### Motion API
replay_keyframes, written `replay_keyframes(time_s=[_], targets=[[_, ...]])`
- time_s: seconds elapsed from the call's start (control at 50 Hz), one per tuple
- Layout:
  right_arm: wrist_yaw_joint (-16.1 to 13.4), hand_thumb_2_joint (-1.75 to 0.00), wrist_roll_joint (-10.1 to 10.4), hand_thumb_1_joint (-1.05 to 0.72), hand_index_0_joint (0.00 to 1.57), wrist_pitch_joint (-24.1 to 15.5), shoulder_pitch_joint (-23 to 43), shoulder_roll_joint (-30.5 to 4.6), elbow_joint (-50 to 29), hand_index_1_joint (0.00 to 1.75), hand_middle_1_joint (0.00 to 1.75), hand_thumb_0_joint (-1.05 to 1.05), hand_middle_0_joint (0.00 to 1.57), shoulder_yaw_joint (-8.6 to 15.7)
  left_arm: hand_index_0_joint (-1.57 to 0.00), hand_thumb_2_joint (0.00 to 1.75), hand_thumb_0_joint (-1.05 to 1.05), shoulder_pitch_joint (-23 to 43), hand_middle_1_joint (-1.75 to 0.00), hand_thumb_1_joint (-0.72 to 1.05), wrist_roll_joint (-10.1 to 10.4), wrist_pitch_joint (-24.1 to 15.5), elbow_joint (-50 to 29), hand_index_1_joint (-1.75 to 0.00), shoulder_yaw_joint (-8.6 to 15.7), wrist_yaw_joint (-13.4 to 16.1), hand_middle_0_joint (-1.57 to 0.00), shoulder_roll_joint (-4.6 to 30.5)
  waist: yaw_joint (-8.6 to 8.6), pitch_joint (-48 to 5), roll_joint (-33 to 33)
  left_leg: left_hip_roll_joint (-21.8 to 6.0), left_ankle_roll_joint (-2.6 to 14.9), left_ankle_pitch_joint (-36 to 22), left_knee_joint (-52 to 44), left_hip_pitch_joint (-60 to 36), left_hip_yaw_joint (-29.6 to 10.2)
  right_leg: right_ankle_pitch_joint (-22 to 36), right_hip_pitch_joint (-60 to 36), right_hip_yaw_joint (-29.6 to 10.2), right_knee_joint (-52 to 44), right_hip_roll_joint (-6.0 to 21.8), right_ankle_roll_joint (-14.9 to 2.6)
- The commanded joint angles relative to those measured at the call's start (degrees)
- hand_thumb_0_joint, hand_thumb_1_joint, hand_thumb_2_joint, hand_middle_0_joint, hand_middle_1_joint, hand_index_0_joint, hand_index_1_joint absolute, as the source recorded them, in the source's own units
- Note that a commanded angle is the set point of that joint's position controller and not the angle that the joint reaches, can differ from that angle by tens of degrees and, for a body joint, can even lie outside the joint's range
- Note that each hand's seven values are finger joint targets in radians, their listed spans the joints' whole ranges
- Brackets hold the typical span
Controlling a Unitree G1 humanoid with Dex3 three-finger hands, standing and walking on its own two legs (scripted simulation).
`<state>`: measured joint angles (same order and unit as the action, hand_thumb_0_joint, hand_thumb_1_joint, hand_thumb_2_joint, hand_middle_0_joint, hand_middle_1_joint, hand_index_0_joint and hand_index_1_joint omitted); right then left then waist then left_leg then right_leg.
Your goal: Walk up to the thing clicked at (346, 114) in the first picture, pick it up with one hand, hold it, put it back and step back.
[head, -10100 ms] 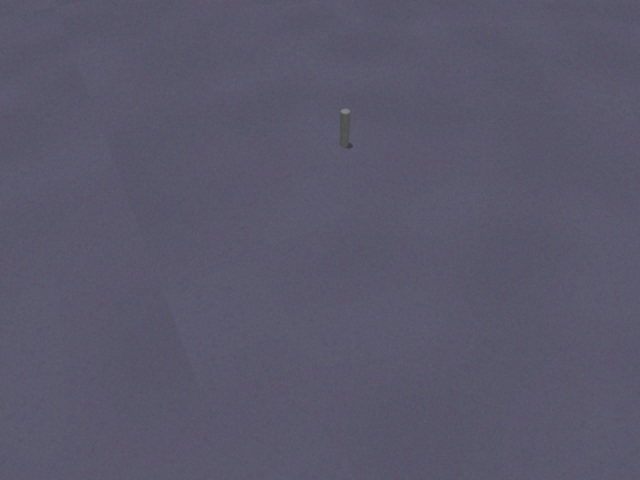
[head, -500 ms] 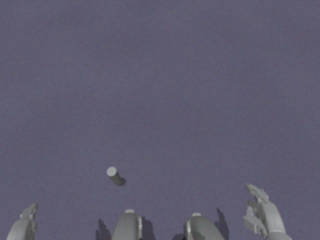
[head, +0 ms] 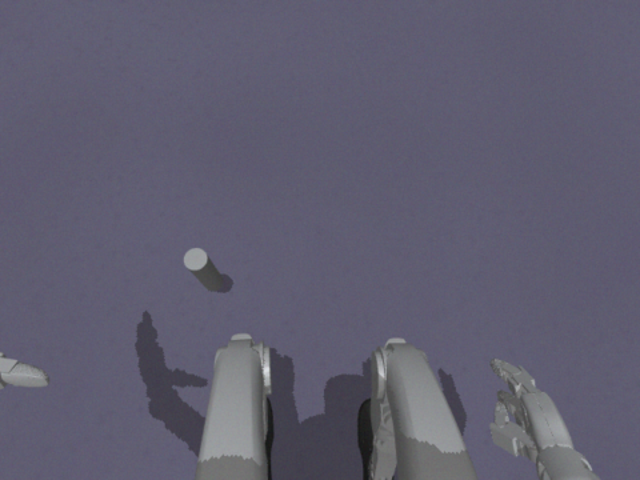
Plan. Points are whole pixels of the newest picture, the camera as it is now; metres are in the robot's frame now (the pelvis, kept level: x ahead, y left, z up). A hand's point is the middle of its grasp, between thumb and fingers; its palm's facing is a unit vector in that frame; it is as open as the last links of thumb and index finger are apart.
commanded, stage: go down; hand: left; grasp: from the side
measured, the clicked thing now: (205, 271) +0.45 +0.25 -0.44
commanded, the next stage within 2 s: approach in 1.28 s
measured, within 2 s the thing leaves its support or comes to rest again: neither
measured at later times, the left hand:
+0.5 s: hand (12, 291) +0.33 +0.41 -0.10, palm faces +0.23 -0.96 -0.13, open 17.4 cm
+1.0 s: hand (16, 282) +0.35 +0.42 -0.12, palm faces +0.21 -0.97 -0.11, open 17.6 cm
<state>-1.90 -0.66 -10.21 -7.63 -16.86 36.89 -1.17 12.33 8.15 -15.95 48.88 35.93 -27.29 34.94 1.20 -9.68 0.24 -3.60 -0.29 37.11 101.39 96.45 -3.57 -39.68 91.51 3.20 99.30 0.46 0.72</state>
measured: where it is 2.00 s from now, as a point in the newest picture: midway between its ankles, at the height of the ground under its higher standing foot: (316, 466)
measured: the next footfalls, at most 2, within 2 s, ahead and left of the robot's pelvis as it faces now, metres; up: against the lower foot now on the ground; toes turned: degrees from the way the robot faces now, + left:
none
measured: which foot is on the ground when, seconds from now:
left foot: down 0.00-1.00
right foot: down 0.00-1.00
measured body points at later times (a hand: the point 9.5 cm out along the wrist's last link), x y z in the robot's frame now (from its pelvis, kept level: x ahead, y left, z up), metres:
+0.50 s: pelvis -0.02 -0.01 -0.09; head +0.19 +0.05 +0.31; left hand +0.32 +0.46 -0.09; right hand +0.14 -0.28 -0.19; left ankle +0.06 +0.12 -0.50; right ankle +0.05 -0.13 -0.50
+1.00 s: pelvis -0.03 +0.00 -0.13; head +0.18 +0.06 +0.27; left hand +0.33 +0.47 -0.11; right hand +0.12 -0.28 -0.23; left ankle +0.06 +0.12 -0.50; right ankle +0.05 -0.13 -0.50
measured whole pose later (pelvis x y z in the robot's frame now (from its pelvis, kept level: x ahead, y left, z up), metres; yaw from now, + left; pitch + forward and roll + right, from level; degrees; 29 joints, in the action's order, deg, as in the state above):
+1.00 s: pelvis -0.03 +0.00 -0.13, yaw -4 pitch +33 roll -7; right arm -2.5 -2.6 -10.3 -6.1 -19.8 39.0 -6.4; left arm 31.4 10.9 -20.5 62.8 48.3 -40.8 52.5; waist 3.3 -5.7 2.0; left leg -3.7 -0.5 38.3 124.9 119.9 -7.5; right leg -41.0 113.6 5.2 121.8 -0.6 0.6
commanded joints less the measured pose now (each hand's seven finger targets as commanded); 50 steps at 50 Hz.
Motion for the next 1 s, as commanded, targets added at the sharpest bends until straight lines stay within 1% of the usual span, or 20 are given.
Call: replay_keyframes(time_s=[0.0,0.02,0.06,0.1,0.14,0.16,0.18,0.2,0.22,0.26,0.28,0.36,0.54,0.6,0.66,0.7,0.8,0.84,0.9,0.98], targets=[[-1.5,-0.90,-0.1,-0.89,0.20,-2.2,-4.0,-12.0,-4.1,0.30,0.30,0.00,0.20,4.4,-0.04,0.08,0.00,14.1,-0.08,-0.49,2.4,-7.4,-8.8,-0.08,7.8,-2.4,-0.04,23.8,-0.01,-28.3,-8.7,0.8,1.46,-9.6,-10.9,-23.5,-2.4,9.2,-4.1,-0.2,-7.5,-1.3,-2.67],[-1.6,-0.90,-0.2,-0.89,0.20,-2.3,-3.8,-12.1,-4.0,0.30,0.30,0.00,0.20,4.0,-0.04,0.08,0.00,15.1,-0.07,-0.46,2.4,-8.1,-7.4,-0.07,8.5,-2.9,-0.04,25.5,-0.36,-28.0,-9.1,0.8,1.44,-8.0,-10.2,-22.5,-2.1,8.2,-3.5,-0.5,-7.3,-1.4,-2.61],[-1.9,-0.90,-0.4,-0.90,0.20,-2.3,-3.5,-12.2,-4.0,0.30,0.30,0.00,0.20,3.6,-0.04,0.07,0.00,17.4,-0.07,-0.46,2.5,-8.8,-3.9,-0.07,8.4,-4.1,-0.04,25.9,0.30,-26.6,-9.0,0.8,1.40,-2.6,-9.8,-19.6,-2.2,4.4,-1.4,-0.8,-7.1,-1.5,-2.62],[-2.1,-0.90,-0.4,-0.90,0.20,-2.2,-3.7,-12.7,-3.9,0.30,0.30,0.00,0.20,3.2,-0.05,0.05,0.00,18.4,-0.07,-0.49,2.8,-9.0,-3.1,-0.07,9.2,-5.4,-0.05,27.7,-0.61,-28.2,-11.0,0.9,1.20,-0.8,-9.2,-18.8,-2.0,3.0,-0.6,-1.0,-6.4,-1.5,-2.83],[-2.1,-0.90,-0.6,-0.91,0.20,-2.1,-4.1,-13.1,-3.4,0.30,0.30,0.00,0.20,2.7,-0.05,0.04,0.00,15.9,-0.06,-0.49,3.0,-8.2,1.7,-0.06,10.2,-6.4,-0.05,28.6,-1.00,-28.3,-9.4,1.0,1.30,-2.5,-7.5,-16.9,-1.7,3.6,-0.9,-0.6,-5.5,-1.5,-2.77],[-2.1,-0.90,-0.5,-0.90,0.20,-2.0,-4.6,-13.3,-3.3,0.30,0.30,0.00,0.20,2.5,-0.05,0.05,0.00,17.8,-0.06,-0.49,3.0,-8.3,-1.0,-0.06,11.1,-6.9,-0.05,30.9,-1.67,-29.7,-10.3,0.9,1.18,-3.7,-6.9,-16.8,-1.4,4.4,-1.6,-0.6,-4.9,-1.5,-2.84],[-2.0,-0.90,-0.6,-0.91,0.20,-1.9,-4.7,-13.3,-2.9,0.30,0.30,0.00,0.20,2.2,-0.05,0.04,0.00,16.4,-0.06,-0.50,3.1,-7.9,1.8,-0.06,11.3,-7.4,-0.05,30.8,-1.83,-30.8,-10.1,1.0,1.29,-5.6,-5.7,-16.8,-1.2,5.7,-1.2,-0.3,-4.0,-1.6,-2.89],[-2.1,-0.90,-0.6,-0.91,0.20,-1.9,-4.7,-13.5,-2.9,0.30,0.30,0.00,0.20,2.2,-0.05,0.03,0.00,18.9,-0.05,-0.53,3.3,-8.1,-1.8,-0.05,12.6,-7.9,-0.06,33.1,-2.25,-32.9,-11.7,1.0,1.30,-7.2,-4.7,-17.1,-1.0,6.8,-1.4,-0.1,-3.1,-1.6,-3.02],[-2.1,-0.90,-0.7,-0.92,0.20,-1.9,-4.6,-13.6,-2.6,0.30,0.30,0.00,0.20,1.8,-0.05,0.03,0.00,15.2,-0.04,-0.53,3.5,-7.5,3.9,-0.04,12.7,-8.2,-0.05,32.5,-2.01,-30.7,-9.3,1.1,1.51,-7.6,-4.1,-15.0,-0.9,6.8,-1.7,0.2,-2.8,-1.8,-2.92],[-2.0,-0.91,-0.6,-0.92,0.20,-1.7,-5.0,-13.6,-2.1,0.30,0.30,0.00,0.20,1.6,-0.05,0.03,0.00,15.9,-0.04,-0.53,4.0,-7.7,2.5,-0.04,13.9,-8.6,-0.06,34.2,-2.34,-32.3,-8.2,1.1,1.76,-10.5,-1.9,-13.4,-0.2,9.0,-3.0,0.1,-1.7,-1.9,-2.74],[-1.9,-0.91,-0.6,-0.92,0.20,-1.7,-4.9,-13.9,-2.1,0.30,0.30,0.00,0.20,1.5,-0.04,0.04,0.00,17.0,-0.04,-0.54,4.2,-8.1,-0.1,-0.05,15.6,-8.8,-0.05,36.3,-3.17,-34.2,-9.6,1.0,1.70,-12.3,-1.3,-14.6,-0.4,10.4,-2.2,0.6,-0.2,-2.0,-2.96],[-1.8,-0.91,-0.9,-0.92,0.20,-1.6,-4.6,-14.2,-1.5,0.30,0.30,0.00,0.20,1.5,-0.04,0.04,0.00,18.2,-0.03,-0.52,4.8,-8.3,0.7,-0.04,15.9,-10.1,-0.05,36.1,-1.98,-33.5,-10.0,0.8,1.70,-14.2,1.0,-13.3,-0.6,12.0,-0.7,1.0,1.9,-2.1,-2.89],[-1.9,-0.91,-1.6,-0.93,0.20,-1.7,-5.0,-15.7,-0.2,0.30,0.30,0.00,0.20,1.6,-0.04,0.03,0.00,25.3,-0.03,-0.57,4.8,-8.4,1.1,-0.04,14.4,-12.9,-0.06,37.2,-0.17,-32.3,-13.8,0.1,1.20,-11.2,3.2,-13.0,-1.8,9.9,6.1,2.0,6.1,-2.2,-3.31],[-2.0,-0.91,-1.8,-0.93,0.20,-1.6,-5.5,-15.8,-0.2,0.30,0.30,0.00,0.20,1.3,-0.04,0.03,0.00,26.4,-0.03,-0.61,4.7,-8.2,1.3,-0.04,15.4,-12.8,-0.06,39.0,-0.63,-32.2,-13.4,0.2,1.26,-8.1,3.6,-11.1,-1.8,7.9,6.2,2.2,6.5,-2.2,-3.12],[-2.1,-0.91,-1.7,-0.92,0.20,-1.5,-4.9,-16.1,-0.4,0.30,0.30,0.00,0.20,1.1,-0.04,0.04,0.00,26.8,-0.03,-0.54,4.2,-7.9,1.2,-0.04,15.9,-12.7,-0.05,40.6,-1.38,-31.7,-14.5,0.0,1.07,-4.8,2.8,-11.0,-2.5,6.0,8.0,2.6,7.6,-2.3,-3.12],[-2.2,-0.91,-1.6,-0.92,0.20,-1.4,-4.5,-16.2,-0.5,0.30,0.30,0.00,0.20,1.0,-0.04,0.04,0.00,27.1,-0.04,-0.54,4.2,-7.7,1.4,-0.04,15.7,-12.7,-0.05,40.7,-0.99,-30.1,-14.5,0.0,1.07,-2.8,2.8,-9.3,-2.6,4.9,9.2,2.8,8.3,-2.3,-3.14],[-2.0,-0.91,-1.6,-0.93,0.20,-1.4,-4.5,-15.8,-0.9,0.30,0.30,0.00,0.20,0.1,-0.04,0.06,0.00,26.5,-0.04,-0.58,4.8,-7.5,2.5,-0.06,16.7,-12.7,-0.05,41.8,-1.11,-30.2,-12.2,0.4,1.44,-6.3,5.6,-6.8,-1.5,6.5,8.3,2.6,8.5,-2.4,-3.08],[-2.0,-0.91,-1.6,-0.92,0.20,-1.4,-4.0,-15.7,-1.2,0.30,0.30,0.00,0.20,0.1,-0.04,0.06,0.00,27.1,-0.05,-0.58,5.0,-7.6,3.0,-0.06,16.2,-13.0,-0.05,41.4,-0.69,-29.0,-11.5,0.5,1.62,-4.6,6.4,-4.6,-1.0,5.2,8.6,2.4,8.2,-2.5,-2.99],[-1.9,-0.91,-1.7,-0.92,0.20,-1.5,-4.6,-15.9,-0.8,0.30,0.30,0.00,0.20,0.0,-0.03,0.06,0.00,26.8,-0.05,-0.57,5.0,-7.6,3.7,-0.06,16.1,-13.5,-0.05,40.9,-0.40,-29.6,-12.0,0.4,1.55,-6.2,7.1,-5.5,-1.1,6.6,8.9,2.7,9.2,-2.6,-3.05],[-2.0,-0.91,-1.7,-0.92,0.20,-1.4,-5.6,-16.7,-0.8,0.30,0.30,0.00,0.20,0.0,-0.04,0.06,0.00,28.9,-0.05,-0.59,4.9,-7.8,2.9,-0.06,16.8,-14.0,-0.05,43.0,-0.03,-31.4,-12.9,0.4,1.38,-6.7,7.5,-6.4,-1.7,6.9,9.4,3.1,10.3,-2.5,-3.11]])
